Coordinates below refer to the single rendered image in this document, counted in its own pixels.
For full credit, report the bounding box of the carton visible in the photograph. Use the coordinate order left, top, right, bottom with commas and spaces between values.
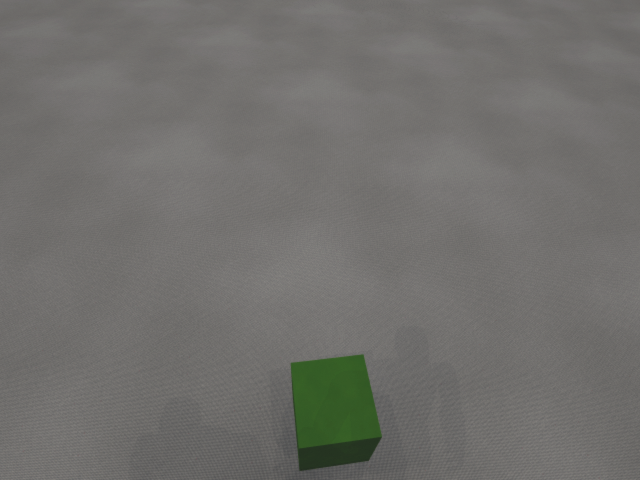
291, 354, 382, 471

